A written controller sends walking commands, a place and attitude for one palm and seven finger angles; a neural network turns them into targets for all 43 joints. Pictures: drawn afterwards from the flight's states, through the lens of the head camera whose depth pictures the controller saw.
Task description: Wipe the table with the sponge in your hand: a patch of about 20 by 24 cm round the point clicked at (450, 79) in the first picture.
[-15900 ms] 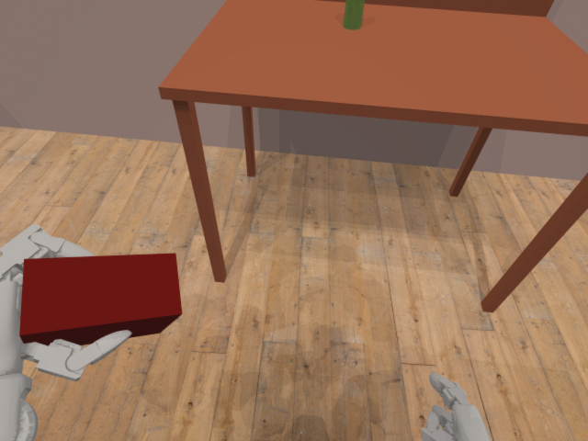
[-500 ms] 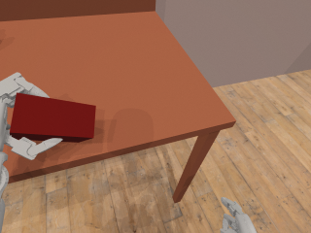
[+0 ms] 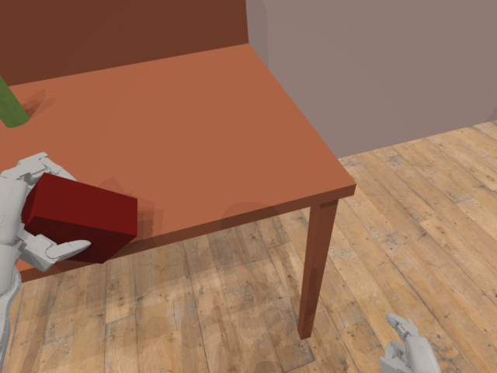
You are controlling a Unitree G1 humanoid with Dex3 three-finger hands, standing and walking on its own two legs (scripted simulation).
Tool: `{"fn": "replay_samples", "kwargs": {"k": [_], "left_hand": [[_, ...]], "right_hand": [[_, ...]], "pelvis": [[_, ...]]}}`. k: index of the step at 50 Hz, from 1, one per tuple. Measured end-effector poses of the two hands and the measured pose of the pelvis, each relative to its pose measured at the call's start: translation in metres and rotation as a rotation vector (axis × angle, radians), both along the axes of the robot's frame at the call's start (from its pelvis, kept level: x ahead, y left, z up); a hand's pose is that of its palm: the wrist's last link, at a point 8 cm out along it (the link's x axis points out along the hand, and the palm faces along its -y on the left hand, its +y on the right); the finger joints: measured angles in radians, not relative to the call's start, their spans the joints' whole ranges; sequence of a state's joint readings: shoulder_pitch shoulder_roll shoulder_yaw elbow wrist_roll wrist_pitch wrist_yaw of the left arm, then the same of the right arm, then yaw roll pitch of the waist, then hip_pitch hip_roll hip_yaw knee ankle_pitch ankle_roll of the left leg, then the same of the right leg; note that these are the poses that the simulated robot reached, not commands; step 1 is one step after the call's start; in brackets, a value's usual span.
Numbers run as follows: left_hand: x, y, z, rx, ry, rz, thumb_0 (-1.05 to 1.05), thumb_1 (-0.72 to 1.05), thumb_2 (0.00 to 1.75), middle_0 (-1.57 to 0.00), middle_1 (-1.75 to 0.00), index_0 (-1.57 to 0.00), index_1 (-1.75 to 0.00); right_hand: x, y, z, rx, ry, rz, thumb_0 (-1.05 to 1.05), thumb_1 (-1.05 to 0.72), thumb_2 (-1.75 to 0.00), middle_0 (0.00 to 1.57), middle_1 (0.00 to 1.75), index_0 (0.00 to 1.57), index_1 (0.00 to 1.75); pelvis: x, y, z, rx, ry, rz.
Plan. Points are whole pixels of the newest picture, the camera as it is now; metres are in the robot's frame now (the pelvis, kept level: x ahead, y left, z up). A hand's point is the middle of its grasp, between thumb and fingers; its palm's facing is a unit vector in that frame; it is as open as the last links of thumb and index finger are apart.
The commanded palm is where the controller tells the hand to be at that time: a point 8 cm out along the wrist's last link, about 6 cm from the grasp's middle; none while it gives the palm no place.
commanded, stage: turn the palm down, sponge in hand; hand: left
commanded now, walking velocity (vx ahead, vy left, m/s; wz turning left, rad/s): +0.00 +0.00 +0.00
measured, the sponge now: (92, 226) +0.26 +0.27 +0.14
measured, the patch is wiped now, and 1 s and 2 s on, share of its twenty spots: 0.00 0.00 0.00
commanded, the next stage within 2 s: move the sponge above the wiping area in 1.60 s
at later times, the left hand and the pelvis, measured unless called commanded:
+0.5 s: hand (47, 187) +0.27 +0.30 +0.22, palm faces +0.32 -0.36 -0.88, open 10.2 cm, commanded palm +0.22 +0.32 +0.28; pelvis +0.03 +0.04 +0.01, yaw -1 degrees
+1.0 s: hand (24, 163) +0.26 +0.30 +0.26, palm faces +0.32 -0.10 -0.94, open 10.2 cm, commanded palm +0.21 +0.31 +0.32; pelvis +0.01 +0.03 +0.01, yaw -2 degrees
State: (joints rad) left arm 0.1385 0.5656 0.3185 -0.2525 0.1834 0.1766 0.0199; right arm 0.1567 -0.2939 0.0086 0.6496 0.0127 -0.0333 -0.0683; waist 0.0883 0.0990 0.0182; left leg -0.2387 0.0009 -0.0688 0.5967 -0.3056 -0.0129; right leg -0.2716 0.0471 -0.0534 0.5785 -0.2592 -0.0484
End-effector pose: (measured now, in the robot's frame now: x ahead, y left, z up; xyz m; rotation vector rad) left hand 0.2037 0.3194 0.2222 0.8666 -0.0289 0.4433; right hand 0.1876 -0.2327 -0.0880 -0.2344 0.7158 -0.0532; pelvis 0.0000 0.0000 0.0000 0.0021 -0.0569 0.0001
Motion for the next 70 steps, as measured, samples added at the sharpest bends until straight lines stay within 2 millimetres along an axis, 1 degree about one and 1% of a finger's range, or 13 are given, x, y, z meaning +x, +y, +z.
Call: {"fn": "replay_samples", "kwargs": {"k": [5,7,16,26,34,37,42,47,53,57,63,67,70], "left_hand": [[0.011,-0.023,0.015,0.088,-0.025,-0.137,-0.01,-0.51,1.02,-0.72,-1.33,-0.74,-1.34],[0.013,-0.025,0.018,0.104,-0.029,-0.167,-0.01,-0.51,1.02,-0.72,-1.33,-0.74,-1.34],[0.016,0.007,0.026,0.175,0.022,-0.001,-0.01,-0.51,1.03,-0.72,-1.33,-0.74,-1.34],[0.028,-0.003,0.040,0.283,0.063,-0.040,-0.01,-0.51,1.03,-0.72,-1.33,-0.74,-1.34],[0.032,0.015,0.059,0.336,0.102,0.081,-0.01,-0.51,1.03,-0.72,-1.33,-0.74,-1.34],[0.031,0.015,0.058,0.346,0.151,0.097,-0.01,-0.51,1.03,-0.72,-1.33,-0.74,-1.34],[0.030,-0.002,0.056,0.405,0.195,0.048,-0.01,-0.51,1.03,-0.72,-1.32,-0.74,-1.34],[0.025,-0.017,0.072,0.492,0.146,0.034,-0.01,-0.51,1.03,-0.72,-1.32,-0.74,-1.34],[0.018,-0.017,0.091,0.510,0.100,0.122,-0.01,-0.51,1.03,-0.72,-1.32,-0.74,-1.34],[0.014,-0.022,0.083,0.503,0.135,0.148,-0.01,-0.51,1.03,-0.72,-1.32,-0.74,-1.34],[0.008,-0.046,0.059,0.525,0.179,0.082,-0.01,-0.51,1.03,-0.72,-1.32,-0.74,-1.34],[0.004,-0.058,0.063,0.570,0.146,0.062,-0.01,-0.51,1.03,-0.73,-1.32,-0.74,-1.33],[0.003,-0.057,0.073,0.586,0.106,0.085,-0.01,-0.51,1.03,-0.73,-1.32,-0.74,-1.33]], "right_hand": [[0.009,0.003,0.002,0.002,-0.015,-0.022,0.01,-0.90,-0.90,0.20,0.30,0.20,0.30],[0.013,0.007,0.003,0.010,-0.016,-0.029,0.01,-0.90,-0.90,0.20,0.30,0.20,0.30],[0.032,0.036,0.008,0.029,-0.005,0.006,0.01,-0.90,-0.90,0.20,0.30,0.20,0.30],[0.062,0.076,0.022,0.051,-0.046,0.067,0.01,-0.90,-0.90,0.20,0.30,0.20,0.30],[0.075,0.091,0.031,0.081,-0.058,0.103,0.01,-0.90,-0.90,0.20,0.30,0.21,0.30],[0.076,0.091,0.033,0.081,-0.059,0.112,0.01,-0.90,-0.90,0.20,0.30,0.21,0.30],[0.074,0.089,0.034,0.070,-0.061,0.121,0.01,-0.90,-0.90,0.20,0.30,0.21,0.30],[0.069,0.084,0.035,0.075,-0.062,0.126,0.01,-0.90,-0.90,0.20,0.30,0.20,0.30],[0.061,0.076,0.032,0.103,-0.062,0.121,0.01,-0.90,-0.90,0.20,0.30,0.20,0.30],[0.053,0.068,0.030,0.116,-0.067,0.110,0.01,-0.90,-0.90,0.20,0.30,0.20,0.30],[0.043,0.053,0.026,0.099,-0.076,0.104,0.01,-0.90,-0.90,0.20,0.30,0.20,0.30],[0.039,0.044,0.025,0.089,-0.081,0.095,0.01,-0.90,-0.90,0.20,0.30,0.20,0.30],[0.038,0.039,0.025,0.090,-0.087,0.084,0.02,-0.90,-0.90,0.20,0.30,0.20,0.30]], "pelvis": [[0.008,0.005,0.000,0.003,0.012,-0.010],[0.013,0.008,0.000,0.004,0.014,-0.017],[0.028,0.026,0.005,0.000,0.011,-0.024],[0.030,0.045,0.011,-0.004,0.001,-0.027],[0.025,0.048,0.014,-0.002,-0.005,-0.031],[0.021,0.048,0.015,-0.001,-0.004,-0.031],[0.015,0.044,0.015,0.004,-0.010,-0.033],[0.009,0.038,0.014,0.009,-0.020,-0.040],[0.001,0.028,0.014,0.015,-0.027,-0.041],[-0.005,0.022,0.013,0.019,-0.029,-0.041],[-0.013,0.012,0.010,0.026,-0.043,-0.046],[-0.015,0.006,0.008,0.028,-0.056,-0.050],[-0.016,0.003,0.008,0.028,-0.062,-0.050]]}}
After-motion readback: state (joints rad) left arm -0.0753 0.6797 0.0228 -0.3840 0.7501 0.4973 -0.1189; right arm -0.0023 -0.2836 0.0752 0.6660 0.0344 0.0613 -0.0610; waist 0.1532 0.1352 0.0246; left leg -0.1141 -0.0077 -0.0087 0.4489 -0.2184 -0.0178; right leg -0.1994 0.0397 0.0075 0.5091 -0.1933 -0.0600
